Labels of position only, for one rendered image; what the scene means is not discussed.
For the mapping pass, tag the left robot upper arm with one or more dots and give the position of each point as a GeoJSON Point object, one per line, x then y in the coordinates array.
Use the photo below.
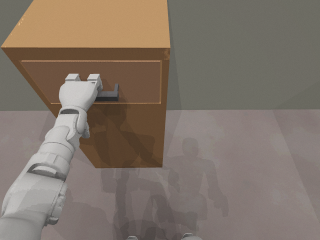
{"type": "Point", "coordinates": [36, 202]}

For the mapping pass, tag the left robot hand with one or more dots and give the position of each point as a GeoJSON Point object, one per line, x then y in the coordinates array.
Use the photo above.
{"type": "Point", "coordinates": [82, 94]}

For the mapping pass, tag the drawer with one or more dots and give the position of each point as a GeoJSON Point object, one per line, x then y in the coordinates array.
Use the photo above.
{"type": "Point", "coordinates": [138, 80]}

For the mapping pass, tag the left robot forearm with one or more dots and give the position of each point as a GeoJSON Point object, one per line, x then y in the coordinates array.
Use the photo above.
{"type": "Point", "coordinates": [56, 152]}

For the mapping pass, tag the handle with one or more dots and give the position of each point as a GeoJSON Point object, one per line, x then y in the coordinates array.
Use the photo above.
{"type": "Point", "coordinates": [108, 96]}

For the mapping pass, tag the cabinet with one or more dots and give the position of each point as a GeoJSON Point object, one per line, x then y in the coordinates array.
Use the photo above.
{"type": "Point", "coordinates": [121, 135]}

